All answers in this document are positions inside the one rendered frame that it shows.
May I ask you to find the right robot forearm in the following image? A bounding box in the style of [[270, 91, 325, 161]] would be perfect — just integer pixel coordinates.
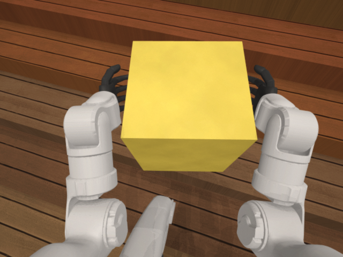
[[251, 93, 318, 238]]

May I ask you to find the left robot forearm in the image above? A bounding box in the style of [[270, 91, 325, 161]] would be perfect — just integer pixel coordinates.
[[63, 91, 121, 237]]

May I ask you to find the robot right hand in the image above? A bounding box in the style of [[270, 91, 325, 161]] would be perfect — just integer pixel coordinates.
[[248, 65, 278, 115]]

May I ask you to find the robot left hand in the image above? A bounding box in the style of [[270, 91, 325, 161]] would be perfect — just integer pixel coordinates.
[[99, 64, 129, 112]]

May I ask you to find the left robot thigh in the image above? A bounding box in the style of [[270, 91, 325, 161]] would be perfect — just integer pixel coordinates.
[[119, 195, 176, 257]]

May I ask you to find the robot right upper arm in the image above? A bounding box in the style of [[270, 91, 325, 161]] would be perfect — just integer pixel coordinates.
[[237, 200, 343, 257]]

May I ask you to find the robot left upper arm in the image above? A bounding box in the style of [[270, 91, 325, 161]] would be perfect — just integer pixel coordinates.
[[29, 198, 128, 257]]

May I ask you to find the carton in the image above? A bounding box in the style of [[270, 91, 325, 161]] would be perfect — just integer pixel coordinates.
[[121, 41, 257, 172]]

